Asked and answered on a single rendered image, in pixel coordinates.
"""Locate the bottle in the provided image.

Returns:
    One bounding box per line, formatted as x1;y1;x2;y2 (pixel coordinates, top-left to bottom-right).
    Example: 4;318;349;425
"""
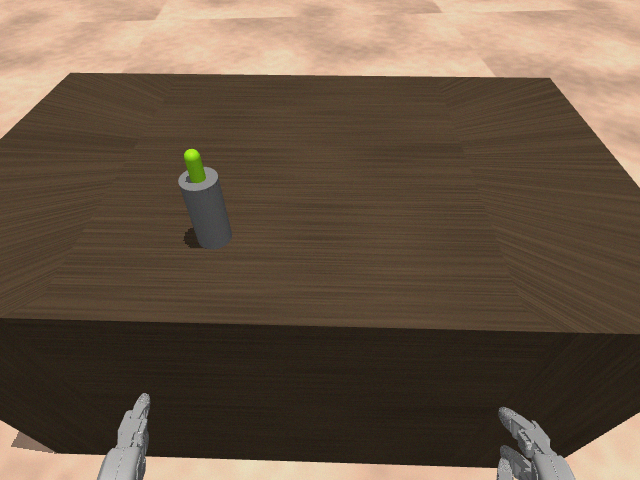
178;149;232;250

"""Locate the right robot hand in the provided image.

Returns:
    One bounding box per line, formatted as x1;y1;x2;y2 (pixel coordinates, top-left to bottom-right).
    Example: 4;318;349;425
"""
497;407;576;480

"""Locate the left robot hand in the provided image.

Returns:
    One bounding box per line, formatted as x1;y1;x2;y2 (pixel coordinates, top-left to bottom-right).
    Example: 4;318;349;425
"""
97;393;150;480

